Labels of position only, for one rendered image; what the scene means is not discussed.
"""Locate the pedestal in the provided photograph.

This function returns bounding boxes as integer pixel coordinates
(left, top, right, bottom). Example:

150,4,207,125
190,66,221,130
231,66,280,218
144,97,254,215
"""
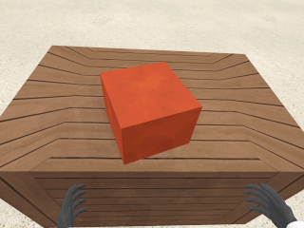
0,46,304,228

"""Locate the carton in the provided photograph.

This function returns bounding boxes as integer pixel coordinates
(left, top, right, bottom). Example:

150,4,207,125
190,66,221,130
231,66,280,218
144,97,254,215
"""
100,62,202,165

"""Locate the left robot hand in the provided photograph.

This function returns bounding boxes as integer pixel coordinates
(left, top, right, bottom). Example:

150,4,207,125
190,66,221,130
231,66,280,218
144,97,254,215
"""
56,183,87,228

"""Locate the right robot hand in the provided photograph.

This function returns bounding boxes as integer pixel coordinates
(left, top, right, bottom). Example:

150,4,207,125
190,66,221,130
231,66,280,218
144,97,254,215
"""
243,182,297,228

